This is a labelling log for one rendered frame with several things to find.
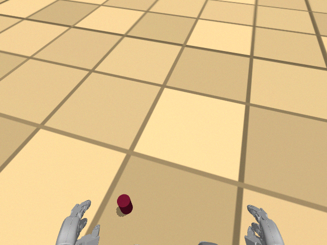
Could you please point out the right robot hand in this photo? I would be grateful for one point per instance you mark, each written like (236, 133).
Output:
(266, 229)

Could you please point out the can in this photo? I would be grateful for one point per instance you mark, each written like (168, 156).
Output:
(124, 204)

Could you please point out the left robot hand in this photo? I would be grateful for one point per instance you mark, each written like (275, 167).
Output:
(72, 226)

